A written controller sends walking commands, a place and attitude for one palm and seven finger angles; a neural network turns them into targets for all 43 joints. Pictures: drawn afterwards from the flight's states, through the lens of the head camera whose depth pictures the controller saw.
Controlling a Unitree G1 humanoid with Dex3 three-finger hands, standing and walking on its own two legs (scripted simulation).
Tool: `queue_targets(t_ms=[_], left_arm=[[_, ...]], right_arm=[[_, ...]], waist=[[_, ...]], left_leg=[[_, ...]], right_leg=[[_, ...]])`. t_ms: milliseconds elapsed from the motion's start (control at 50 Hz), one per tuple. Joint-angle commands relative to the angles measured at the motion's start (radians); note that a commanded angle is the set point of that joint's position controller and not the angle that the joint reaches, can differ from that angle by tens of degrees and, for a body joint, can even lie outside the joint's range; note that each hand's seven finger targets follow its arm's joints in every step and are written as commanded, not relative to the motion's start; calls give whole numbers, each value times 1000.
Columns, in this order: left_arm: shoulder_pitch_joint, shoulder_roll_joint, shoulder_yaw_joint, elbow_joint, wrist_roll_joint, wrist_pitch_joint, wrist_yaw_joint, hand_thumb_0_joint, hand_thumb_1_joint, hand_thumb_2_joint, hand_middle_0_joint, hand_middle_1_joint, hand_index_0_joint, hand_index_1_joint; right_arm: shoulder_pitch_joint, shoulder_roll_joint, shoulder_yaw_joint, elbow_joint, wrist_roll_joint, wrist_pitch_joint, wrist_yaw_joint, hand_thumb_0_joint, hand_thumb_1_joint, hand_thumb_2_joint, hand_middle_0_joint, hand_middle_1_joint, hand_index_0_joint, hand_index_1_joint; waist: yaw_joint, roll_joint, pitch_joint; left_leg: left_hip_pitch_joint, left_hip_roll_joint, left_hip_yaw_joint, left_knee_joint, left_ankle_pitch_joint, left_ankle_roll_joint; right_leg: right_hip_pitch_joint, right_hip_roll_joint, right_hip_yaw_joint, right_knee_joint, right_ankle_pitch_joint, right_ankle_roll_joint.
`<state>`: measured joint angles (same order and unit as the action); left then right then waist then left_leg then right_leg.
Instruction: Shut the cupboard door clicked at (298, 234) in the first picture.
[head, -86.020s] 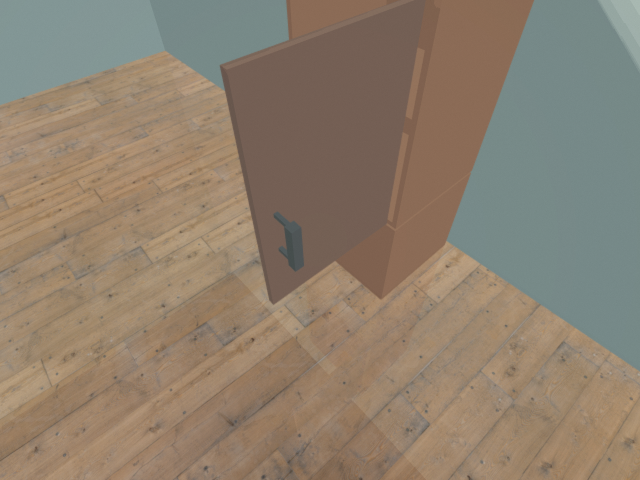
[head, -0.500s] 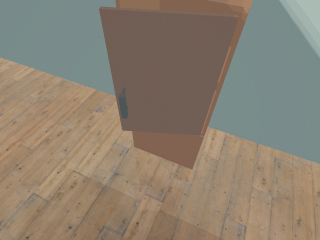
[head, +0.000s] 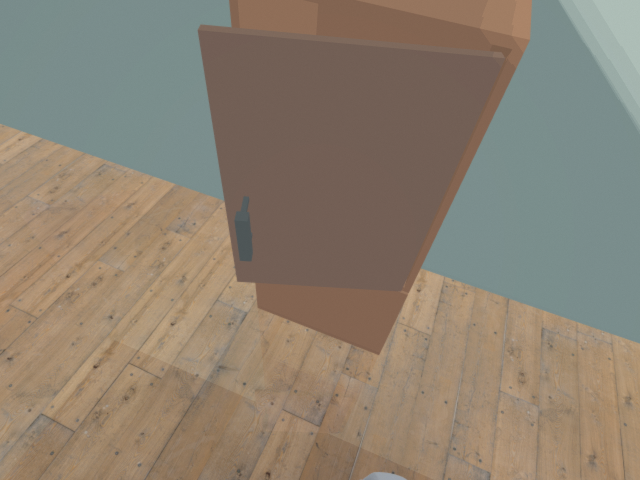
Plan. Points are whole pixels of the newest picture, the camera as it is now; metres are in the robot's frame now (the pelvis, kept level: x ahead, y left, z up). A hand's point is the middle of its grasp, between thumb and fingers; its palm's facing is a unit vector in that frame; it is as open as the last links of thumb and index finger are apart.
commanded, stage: shuffle to correct the standing spot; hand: left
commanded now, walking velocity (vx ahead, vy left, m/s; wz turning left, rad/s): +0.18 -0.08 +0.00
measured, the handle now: (245, 229) +0.56 +0.17 -0.11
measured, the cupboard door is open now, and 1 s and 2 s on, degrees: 20 20 20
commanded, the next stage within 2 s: come to a stop and stand still in 0.24 s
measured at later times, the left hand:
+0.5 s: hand (251, 430) +0.22 +0.10 -0.17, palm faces +0.09 -0.97 -0.21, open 7.1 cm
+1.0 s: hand out of the picture +0.09 +0.19 -0.19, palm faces +0.15 -0.97 -0.18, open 7.4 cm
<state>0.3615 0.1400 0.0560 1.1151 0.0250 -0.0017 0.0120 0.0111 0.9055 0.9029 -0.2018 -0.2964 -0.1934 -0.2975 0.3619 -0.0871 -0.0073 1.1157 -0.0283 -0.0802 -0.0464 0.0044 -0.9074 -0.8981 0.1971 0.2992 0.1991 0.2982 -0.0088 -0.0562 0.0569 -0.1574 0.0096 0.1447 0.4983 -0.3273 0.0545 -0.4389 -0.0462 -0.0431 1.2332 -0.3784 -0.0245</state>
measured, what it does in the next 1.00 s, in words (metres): steps on the spot: right foot, then left foot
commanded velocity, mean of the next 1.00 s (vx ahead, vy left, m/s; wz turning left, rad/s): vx -0.01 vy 0.03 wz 0.00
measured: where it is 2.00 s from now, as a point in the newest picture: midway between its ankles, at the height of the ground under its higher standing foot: outside the picture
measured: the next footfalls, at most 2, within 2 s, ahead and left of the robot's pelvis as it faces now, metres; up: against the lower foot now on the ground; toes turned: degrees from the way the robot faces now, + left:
right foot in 0.32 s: +0.23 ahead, -0.16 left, +0.00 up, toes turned -7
left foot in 0.84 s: +0.14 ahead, +0.08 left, +0.00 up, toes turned +6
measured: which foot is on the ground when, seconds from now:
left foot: down 0.00-0.34, up 0.36-0.82, down 0.84-1.00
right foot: up 0.00-0.30, down 0.32-0.86, up 0.88-1.00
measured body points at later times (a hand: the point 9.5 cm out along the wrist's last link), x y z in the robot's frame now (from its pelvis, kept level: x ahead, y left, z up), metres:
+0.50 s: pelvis +0.13 -0.08 +0.00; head +0.17 -0.08 +0.44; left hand +0.21 +0.16 -0.15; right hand +0.11 -0.30 -0.16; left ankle +0.08 +0.06 -0.68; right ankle +0.18 -0.15 -0.74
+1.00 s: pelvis +0.10 +0.00 +0.00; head +0.13 +0.04 +0.45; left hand +0.09 +0.24 -0.17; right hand +0.21 -0.22 -0.13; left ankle +0.10 +0.07 -0.74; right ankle +0.09 -0.15 -0.68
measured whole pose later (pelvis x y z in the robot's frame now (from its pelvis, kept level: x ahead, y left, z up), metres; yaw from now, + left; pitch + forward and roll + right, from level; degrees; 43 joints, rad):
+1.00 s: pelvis +0.10 +0.00 +0.00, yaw +3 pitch +0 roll -1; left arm 0.26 0.21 0.07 1.04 0.03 0.05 0.03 0.01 0.91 0.90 -0.20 -0.30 -0.19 -0.30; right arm 0.14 -0.13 -0.03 0.99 -0.02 0.01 -0.04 -0.01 -0.93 -0.90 0.20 0.30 0.20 0.30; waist 0.06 -0.06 0.08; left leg -0.22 -0.02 0.08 0.48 -0.25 0.07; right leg -0.43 -0.03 0.00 0.97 -0.41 0.03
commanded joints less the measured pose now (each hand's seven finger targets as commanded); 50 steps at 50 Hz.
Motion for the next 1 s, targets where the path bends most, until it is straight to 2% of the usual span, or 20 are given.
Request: queue_targets(t_ms=[0, 100, 200, 260, 280, 300, 320, 340, 380, 420, 460, 600, 720, 780, 800, 820, 840, 880, 920, 980], left_arm=[[19, -8, 2, -73, 1, -4, -15, 0, 900, 900, -200, -300, -200, -300], [-163, 6, 4, -136, 0, -3, -23, 0, 900, 900, -200, -300, -200, -300], [-250, 17, 3, -165, -2, -16, -24, 0, 900, 900, -200, -300, -200, -300], [-64, 77, 15, -103, 1, -35, -19, 0, 900, 900, -200, -300, -200, -300], [58, 129, 29, -65, 4, -47, -12, 0, 900, 900, -200, -300, -200, -300], [146, 229, 55, -39, 7, -51, 1, 0, 900, 900, -200, -300, -200, -300], [179, 245, 51, -32, -13, -46, 5, 0, 900, 900, -200, -300, -200, -300], [87, 205, 40, -43, -12, -43, 12, 0, 900, 900, -200, -300, -200, -300], [-65, 132, 14, -87, -10, -47, 18, 0, 900, 900, -200, -300, -200, -300], [-142, 100, -5, -113, -6, -50, 23, 0, 900, 900, -200, -300, -200, -300], [-129, 116, 13, -128, 5, -37, 36, 0, 900, 900, -200, -300, -200, -300], [-77, 195, 41, -143, 6, -13, 41, 0, 900, 900, -200, -300, -200, -300], [-87, 212, 45, -164, 16, 3, 30, 0, 900, 900, -200, -300, -200, -300], [-109, 215, 44, -164, 7, 12, 25, 0, 900, 900, -200, -300, -200, -300], [-106, 185, 37, -168, 1, 16, 23, 0, 900, 900, -200, -300, -200, -300], [-92, 134, 25, -176, -5, 22, 18, 0, 900, 900, -200, -300, -200, -300], [-104, 104, 17, -182, -8, 28, 20, 0, 900, 900, -200, -300, -200, -300], [-102, 130, 22, -151, -1, 50, 25, 0, 900, 900, -200, -300, -200, -300], [-48, 115, 25, -118, 4, 45, 21, 0, 900, 900, -200, -300, -200, -300], [-40, 101, 19, -100, 2, 37, 22, 0, 900, 900, -200, -300, -200, -300]], right_arm=[[106, -118, -17, 3, 12, -15, -1, 0, -900, -900, 200, 300, 200, 300], [156, -126, -27, 19, 0, 1, 1, 0, -900, -900, 200, 300, 200, 300], [164, -147, -38, 21, -10, 17, 4, 0, -900, -900, 200, 300, 200, 300], [140, -157, -41, 18, -1, 24, 10, 0, -900, -900, 200, 300, 200, 300], [137, -144, -38, 15, 9, 22, 19, 0, -900, -900, 200, 300, 200, 300], [180, -78, -27, -5, 18, 21, 27, 0, -900, -900, 200, 300, 200, 300], [105, -110, -27, -34, 21, 36, 21, 0, -900, -900, 200, 300, 200, 300], [89, -98, -35, -30, 21, 41, 19, 0, -900, -900, 200, 300, 200, 300], [39, -67, -29, -15, 16, 58, 19, 0, -900, -900, 200, 300, 200, 300], [78, -39, -21, 10, 18, 84, 15, 0, -900, -900, 200, 300, 200, 300], [67, -34, -31, -1, 22, 104, 13, 0, -900, -900, 200, 300, 200, 300], [-106, -128, -58, -120, 6, 133, 24, 0, -900, -900, 200, 300, 200, 300], [-161, -126, -56, -165, 16, 112, 29, 0, -900, -900, 200, 300, 200, 300], [-89, -126, -54, -142, 19, 93, 28, 0, -900, -900, 200, 300, 200, 300], [-66, -154, -57, -133, 19, 83, 25, 0, -900, -900, 200, 300, 200, 300], [-81, -218, -67, -149, 11, 76, 23, 0, -900, -900, 200, 300, 200, 300], [-140, -259, -68, -178, 1, 84, 19, 0, -900, -900, 200, 300, 200, 300], [-215, -207, -47, -188, 1, 79, 0, 0, -900, -900, 200, 300, 200, 300], [-234, -202, -45, -191, 4, 78, -2, 0, -900, -900, 200, 300, 200, 300], [-173, -183, -45, -171, 11, 65, -5, 0, -900, -900, 200, 300, 200, 300]], waist=[[28, 162, 64], [-15, 162, 101], [-42, 161, 79], [44, 72, -38], [100, -14, -125], [116, -304, -235], [126, -269, -230], [89, -164, -146], [36, -64, -38], [-17, 5, -28], [-4, 18, -54], [43, -46, -96], [49, -126, -133], [7, -108, -157], [0, -24, -170], [4, 213, -146], [11, 352, -76], [35, 304, -26], [53, 197, -33], [38, 120, -76]], left_leg=[[-34, 244, -167, -299, 439, 110], [54, 259, -153, -301, 422, 117], [67, 276, -144, -232, 502, 91], [12, 221, -108, -12, 540, 40], [-98, 173, -67, 161, 418, 2], [-314, 33, 21, 452, -53, -47], [-350, 16, -65, 675, -307, -46], [-367, 59, -111, 747, -254, -44], [-293, 101, -140, 703, -138, -60], [-178, 104, -141, 561, -79, -84], [-172, 74, -117, 466, -87, -97], [-334, 33, -161, 523, -109, -122], [-205, 5, -112, 282, -99, -108], [-1, -6, -69, -9, 81, -98], [90, 52, -102, -101, 149, -84], [96, 219, -302, -177, 300, -22], [-50, 348, -400, -231, 457, 69], [-173, 288, -317, -255, 487, 94], [-83, 234, -258, -207, 479, 90], [33, 216, -237, -212, 525, 82]], right_leg=[[-136, -55, 20, -52, 130, 30], [-200, -72, -27, -306, 137, 40], [-60, -40, -68, -551, 137, 17], [275, 13, -98, -732, 232, 3], [480, -64, -13, -753, 274, -23], [690, -325, 288, -826, 401, -115], [607, -391, 393, -904, 508, -179], [487, -373, 334, -933, 377, -196], [243, -321, 239, -962, 474, -137], [115, -269, 89, -960, 636, -106], [128, -266, 54, -901, 723, -132], [271, -339, 140, -854, 822, -189], [254, -288, 141, -850, 591, -164], [179, -240, 101, -795, 419, -90], [134, -191, 61, -730, 328, -47], [33, -77, -29, -621, 89, 21], [17, -14, -45, -466, -160, 54], [68, -14, 85, -285, -127, 50], [6, 8, 80, -175, -44, 50], [-22, 2, 86, -186, -13, 72]])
